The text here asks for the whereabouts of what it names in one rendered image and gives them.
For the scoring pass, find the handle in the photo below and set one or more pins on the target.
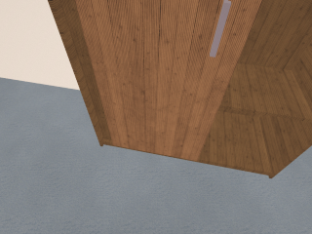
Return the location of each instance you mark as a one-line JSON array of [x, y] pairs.
[[220, 26]]

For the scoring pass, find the wardrobe door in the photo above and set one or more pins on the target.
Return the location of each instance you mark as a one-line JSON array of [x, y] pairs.
[[160, 90], [75, 28]]

